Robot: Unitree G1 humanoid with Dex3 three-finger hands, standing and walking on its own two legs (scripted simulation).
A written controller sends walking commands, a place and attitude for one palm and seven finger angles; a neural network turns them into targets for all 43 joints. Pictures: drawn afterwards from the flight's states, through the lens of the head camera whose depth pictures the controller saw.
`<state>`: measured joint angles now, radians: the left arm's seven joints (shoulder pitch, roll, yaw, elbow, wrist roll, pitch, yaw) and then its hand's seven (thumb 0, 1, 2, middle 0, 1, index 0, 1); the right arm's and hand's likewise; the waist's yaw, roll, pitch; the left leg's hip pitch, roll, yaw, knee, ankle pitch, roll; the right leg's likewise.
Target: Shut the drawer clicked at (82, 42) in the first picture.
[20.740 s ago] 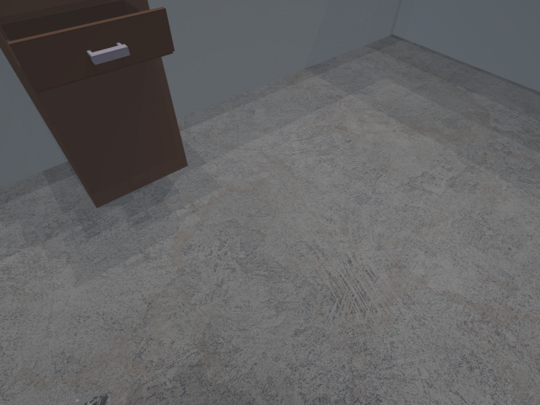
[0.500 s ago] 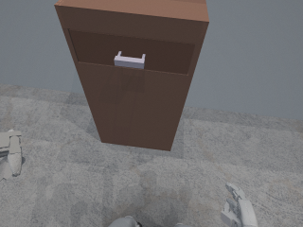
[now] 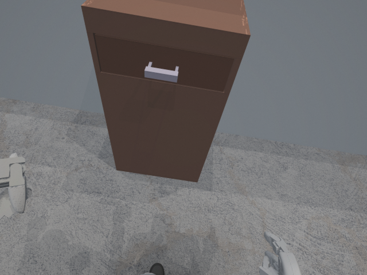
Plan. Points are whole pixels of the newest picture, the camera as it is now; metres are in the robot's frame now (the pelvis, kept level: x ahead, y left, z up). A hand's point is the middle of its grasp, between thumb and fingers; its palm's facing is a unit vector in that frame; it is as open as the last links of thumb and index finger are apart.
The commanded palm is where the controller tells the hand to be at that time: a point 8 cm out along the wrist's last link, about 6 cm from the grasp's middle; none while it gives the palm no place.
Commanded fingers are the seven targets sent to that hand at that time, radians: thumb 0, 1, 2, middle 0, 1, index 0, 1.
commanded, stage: step back with the hand held close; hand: left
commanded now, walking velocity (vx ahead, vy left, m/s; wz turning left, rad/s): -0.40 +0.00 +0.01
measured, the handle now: (162, 70) +0.72 +0.14 +0.02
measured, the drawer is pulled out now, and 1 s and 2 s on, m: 0.00 0.00 0.00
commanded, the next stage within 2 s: stop stepping back and stand still in 0.08 s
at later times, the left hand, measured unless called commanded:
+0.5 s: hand out of the picture +0.07 +0.26 +0.17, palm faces +0.30 -0.85 -0.42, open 3.2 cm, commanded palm +0.05 +0.29 +0.18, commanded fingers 0.00 0.90 0.90 -1.40 -1.60 -1.40 -1.60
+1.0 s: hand out of the picture +0.02 +0.29 +0.17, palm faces +0.41 -0.84 -0.35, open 3.2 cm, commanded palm -0.03 +0.32 +0.18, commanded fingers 0.00 0.90 0.90 -1.40 -1.60 -1.40 -1.60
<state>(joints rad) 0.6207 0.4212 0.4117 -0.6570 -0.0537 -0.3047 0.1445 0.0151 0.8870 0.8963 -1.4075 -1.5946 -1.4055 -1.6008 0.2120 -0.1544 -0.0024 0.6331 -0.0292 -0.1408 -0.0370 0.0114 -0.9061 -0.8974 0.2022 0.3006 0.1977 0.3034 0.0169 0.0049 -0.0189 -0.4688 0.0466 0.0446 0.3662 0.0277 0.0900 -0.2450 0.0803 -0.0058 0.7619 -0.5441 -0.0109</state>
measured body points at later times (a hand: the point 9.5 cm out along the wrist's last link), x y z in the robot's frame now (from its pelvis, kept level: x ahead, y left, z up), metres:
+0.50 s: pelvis -0.11 +0.02 -0.01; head -0.13 +0.07 +0.44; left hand +0.04 +0.30 +0.20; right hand +0.01 -0.23 -0.08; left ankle -0.04 +0.10 -0.71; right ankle -0.13 -0.11 -0.74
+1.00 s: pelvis -0.17 +0.05 -0.01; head -0.19 +0.07 +0.44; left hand -0.01 +0.33 +0.18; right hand -0.03 -0.21 -0.08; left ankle -0.12 +0.17 -0.74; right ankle -0.15 -0.06 -0.74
